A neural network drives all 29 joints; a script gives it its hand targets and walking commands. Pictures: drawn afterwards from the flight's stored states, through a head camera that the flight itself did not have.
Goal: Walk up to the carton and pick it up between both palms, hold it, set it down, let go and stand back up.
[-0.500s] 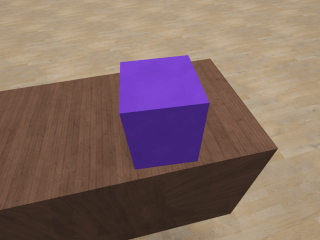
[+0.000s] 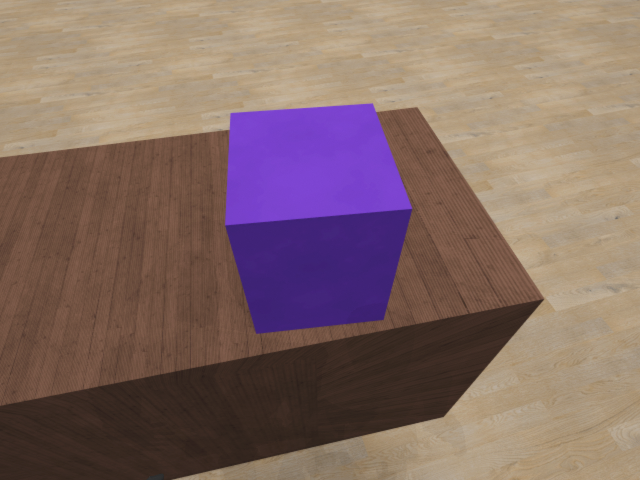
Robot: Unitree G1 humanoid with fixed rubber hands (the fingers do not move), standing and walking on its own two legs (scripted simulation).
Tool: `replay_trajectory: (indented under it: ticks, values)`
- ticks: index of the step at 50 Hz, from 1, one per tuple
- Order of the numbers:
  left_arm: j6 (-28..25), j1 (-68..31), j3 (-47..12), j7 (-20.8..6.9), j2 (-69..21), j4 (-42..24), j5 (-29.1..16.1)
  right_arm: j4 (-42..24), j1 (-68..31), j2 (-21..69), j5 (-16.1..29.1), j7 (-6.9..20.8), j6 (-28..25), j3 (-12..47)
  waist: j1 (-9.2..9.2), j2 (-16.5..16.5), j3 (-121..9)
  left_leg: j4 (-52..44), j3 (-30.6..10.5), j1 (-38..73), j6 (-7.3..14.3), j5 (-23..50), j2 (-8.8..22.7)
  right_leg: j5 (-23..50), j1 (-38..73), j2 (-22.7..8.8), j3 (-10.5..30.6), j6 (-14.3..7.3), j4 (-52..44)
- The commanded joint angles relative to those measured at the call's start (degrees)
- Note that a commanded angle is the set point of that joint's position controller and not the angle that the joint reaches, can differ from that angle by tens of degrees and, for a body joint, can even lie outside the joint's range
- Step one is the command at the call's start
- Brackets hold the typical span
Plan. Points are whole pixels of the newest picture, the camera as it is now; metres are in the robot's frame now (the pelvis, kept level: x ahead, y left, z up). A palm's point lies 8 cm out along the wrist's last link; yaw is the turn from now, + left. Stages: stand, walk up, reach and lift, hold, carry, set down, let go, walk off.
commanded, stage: walk up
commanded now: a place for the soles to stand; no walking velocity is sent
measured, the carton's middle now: (312, 223) +0.47 +0.01 +0.04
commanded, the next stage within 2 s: reach and lift in 1.48 s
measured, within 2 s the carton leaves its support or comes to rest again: neither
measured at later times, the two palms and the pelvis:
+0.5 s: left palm out of the picture -0.01 +0.20 -0.12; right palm out of the picture +0.06 -0.29 -0.13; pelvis +0.00 -0.05 +0.01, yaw +9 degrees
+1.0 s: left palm out of the picture +0.00 +0.23 -0.12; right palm out of the picture +0.07 -0.27 -0.12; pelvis +0.01 -0.03 +0.01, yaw +12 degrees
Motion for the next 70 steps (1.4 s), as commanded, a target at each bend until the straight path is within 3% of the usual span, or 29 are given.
replay_trajectory:
  ticks: [1, 2, 3, 4, 5, 6, 7, 8, 9, 15, 17, 19, 21, 22, 23, 25, 26, 29, 46, 52, 65, 70]
  values:
    - [-1.65, 8.18, 1.92, -0.24, 4.25, -0.83, -1.03, -3.52, -0.48, -7.95, 0.22, 0.52, 1.06, -0.68, 4.88, 4.45, -7.25, 2.44, -7.54, -6.73, 5.92, 0.9, 3.58, 12.99, 16.65, -1.86, 2.33, -3.5, -20.12]
    - [-1.89, 7.72, 2.51, 0.08, 8.32, -1.64, -0.67, -4.23, 1.98, -2.93, 1.1, 0.68, 0.79, 0.65, 4.22, -8.39, -5.68, 12.21, -1.39, -13.1, 3.05, -11.4, -4.74, 11.34, 16.73, -14.31, 17.69, -5.5, -26.45]
    - [-1.85, 4.87, 3.27, 0.68, 10.53, -2.49, -2.26, -4.77, 1.7, -2.59, 1.54, -0.38, 1.04, 0.32, 4.38, -9.68, -2.64, 19.36, 0.98, -11.89, 2.53, -25.47, -4.99, 5.59, 7.6, -19.98, 20.35, -8.62, -28.61]
    - [-1.92, 3.59, 3.52, 1.04, 10.33, -2.41, -2.52, -3.96, 0.63, -4.68, 0.92, -0.99, 1.71, -0.46, 4.77, -10.32, 0.15, 25.82, -1.5, -9.51, 2.65, -25.68, -3.86, 0.08, 0.03, -22.1, 22.74, -10.15, -31.19]
    - [-2.24, 1.97, 2.49, 1.04, 7.03, -2.3, -2.45, -2.6, 0.44, -5.66, 0.65, -0.93, 1.87, -0.95, 3.99, -8.19, 4.4, 25.86, -3.71, -9.63, 2.86, -22.01, -3.52, 0.41, -1.15, -18.28, 18.39, -8.32, -31.44]
    - [-2.48, 0.21, 1.72, 1.15, 5.13, -2.95, -2.56, -0.98, 1.93, -5.17, 1.27, -0.45, 1.37, -0.59, 2.0, -5.91, 4.33, 23.24, -3.95, -7.78, 2.56, -18.25, -3.37, 6.05, 0.64, -14.57, 12.38, -7.52, -29.27]
    - [-2.95, -0.28, 1.47, 1.23, 3.75, -3.17, -2.05, 0.69, 3.91, -4.84, 1.13, 0.15, 0.84, -0.76, 1.58, -5.92, 2.75, 21.68, -2.85, -7.44, 2.2, -15.16, -3.76, 11.43, 4.11, -11.69, 9.13, -6.1, -28.03]
    - [-3.5, 0.48, 1.53, 1.19, 3.03, -3.06, -1.71, 1.58, 5.06, -4.32, 0.88, 0.56, 0.51, -0.76, 1.55, -5.69, 0.77, 21.64, -1.94, -6.72, 1.87, -13.18, -4.39, 16.26, 6.61, -11.22, 8.09, -5.98, -27.03]
    - [-3.93, 1.35, 1.56, 1.02, 2.92, -2.85, -1.68, 2.02, 5.36, -3.81, 0.62, 0.79, 0.33, -0.53, 1.99, -5.9, -1.52, 21.23, -0.8, -5.38, 1.2, -12.08, -4.4, 16.57, 8.51, -11.26, 7.42, -6.44, -26.88]
    - [-4.96, 8.07, 1.09, 1.19, 2.44, -0.21, -1.18, 2.55, -0.36, -2.25, 0.24, 1.37, 0.62, 0.48, 5.19, -6.99, -0.79, 6.64, 2.22, -4.1, 0.72, -11.47, -3.27, 7.09, 14.9, -12.71, 7.66, -6.97, -28.36]
    - [-4.74, 8.66, 1.16, 1.15, 3.68, 0.59, -0.93, 3.15, -0.8, -1.79, 0.22, 1.37, 0.4, 0.71, 5.18, -7.58, 0.5, 2.09, 3.44, -1.63, 1.35, -13.0, -2.68, 4.62, 13.39, -13.76, 7.73, -8.06, -28.51]
    - [-4.4, 8.28, 1.21, 0.91, 4.75, 0.97, -0.84, 4.26, 0.67, -1.55, 0.18, 1.29, -0.21, 0.82, 4.09, -5.98, 0.6, -5.92, 4.74, 3.51, 2.14, -6.37, -2.12, 5.95, 10.48, -13.62, 6.17, -8.4, -27.18]
    - [-4.42, 8.26, 0.66, 0.43, 4.38, 1.57, -0.77, 6.05, 3.19, -1.89, 0.18, 1.35, -1.16, 0.86, 2.77, -3.02, -1.13, -11.24, 3.05, 11.9, 3.46, 4.36, -0.91, 10.54, 6.43, -11.73, 3.11, -6.83, -24.15]
    - [-4.71, 8.73, 0.13, 0.14, 3.44, 1.78, -0.97, 6.45, 3.97, -2.63, 0.09, 1.27, -1.47, 0.63, 2.57, -1.24, -2.92, -9.81, -0.02, 15.5, 4.48, 7.37, 1.05, 10.62, 4.28, -11.13, 2.08, -5.87, -23.32]
    - [-5.02, 9.37, -0.45, -0.16, 2.29, 1.94, -1.27, 6.63, 3.87, -3.18, 0.31, 1.14, -1.66, 0.79, 3.03, 0.07, -4.44, -9.13, -3.8, 17.41, 5.56, 9.28, 3.71, 9.1, 3.38, -9.69, 0.8, -5.11, -22.66]
    - [-5.15, 8.95, -1.48, -0.1, -0.12, 2.58, -1.64, 7.64, 1.42, -3.78, 1.59, 1.31, -1.83, 1.14, 3.73, 2.82, -3.63, -8.55, -4.32, 10.89, 6.7, 6.47, 4.21, 8.42, 8.16, -5.4, -2.6, -4.04, -23.34]
    - [-5.13, 8.18, -1.24, 0.08, 0.97, 2.81, -1.36, 8.05, 0.99, -3.14, 1.9, 1.46, -1.92, 1.56, 3.46, 3.31, -2.09, -9.45, -3.58, 7.97, 6.16, 5.04, 3.51, 9.72, 10.12, -5.55, -2.79, -4.22, -22.67]
    - [-5.04, 9.05, -1.05, 0.1, 2.08, 3.79, -1.02, 9.01, 1.55, -2.7, 1.91, 1.24, -2.22, 2.5, 3.48, 3.99, -1.62, -9.44, -3.21, 6.65, 5.58, 10.2, 3.31, 14.17, 11.91, -5.89, -3.87, -4.87, -21.14]
    - [-4.61, 8.4, -1.53, 0.57, 2.44, 6.68, -1.14, 11.25, 1.82, -4.21, 2.21, 0.74, -2.34, 3.02, 3.64, 3.25, -2.56, -9.37, -6.32, 4.99, 5.77, 16.1, 2.75, 15.28, 16.06, -6.22, -6.1, -5.33, -20.1]
    - [-4.45, 8.5, -1.43, 0.63, 3.16, 7.31, -1.28, 11.73, 2.43, -4.09, 2.19, 0.64, -2.23, 3.29, 3.47, 1.74, -2.44, -8.78, -6.33, 3.65, 5.73, 14.64, 1.93, 15.3, 17.77, -6.91, -6.27, -5.69, -20.64]
    - [-3.98, 9.87, -1.28, 0.77, 4.01, 8.04, -1.25, 12.02, 2.31, -4.35, 2.03, 0.34, -1.88, 3.71, 3.54, 1.84, -2.3, -6.28, -6.27, 1.17, 5.48, 12.16, 0.36, 15.33, 19.52, -8.31, -7.3, -6.65, -21.26]
    - [-3.66, 10.32, -1.29, 0.83, 4.04, 8.08, -1.32, 11.89, 1.66, -4.4, 2.08, 0.22, -1.62, 3.84, 3.34, 1.95, -0.8, -5.57, -6.77, 0.14, 5.63, 10.39, -0.18, 12.21, 17.98, -8.67, -7.83, -6.63, -21.99]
